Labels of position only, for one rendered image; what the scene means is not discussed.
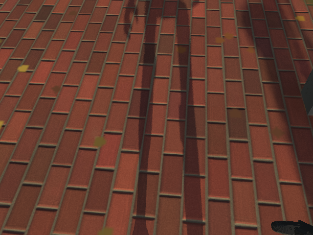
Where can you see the robot right hand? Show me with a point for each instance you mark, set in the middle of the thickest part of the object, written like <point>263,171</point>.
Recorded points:
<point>292,227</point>

